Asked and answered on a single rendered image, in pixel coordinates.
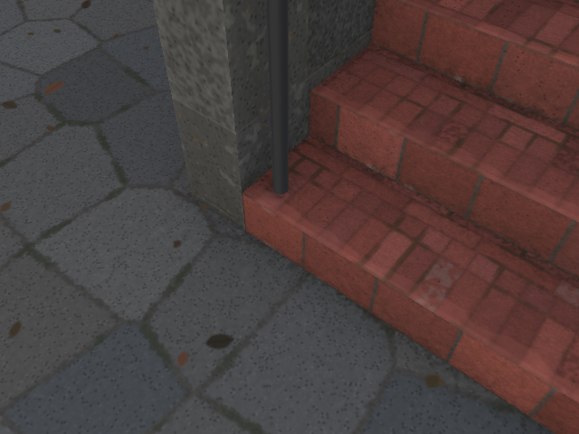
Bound stairs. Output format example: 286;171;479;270
242;0;579;434

